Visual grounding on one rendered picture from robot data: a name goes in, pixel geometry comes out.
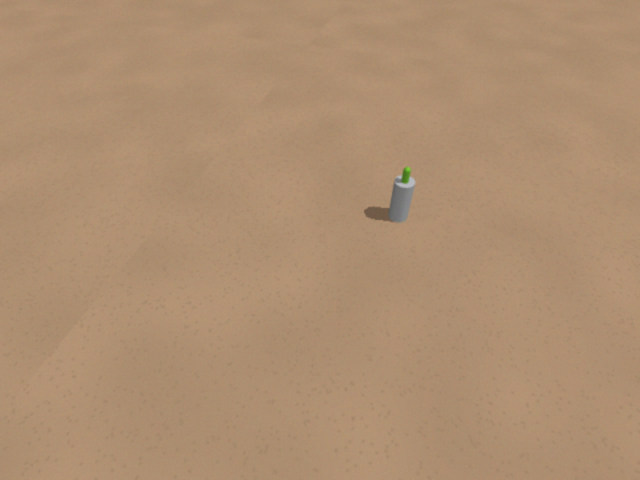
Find bottle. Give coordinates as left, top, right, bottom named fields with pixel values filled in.
left=388, top=167, right=415, bottom=223

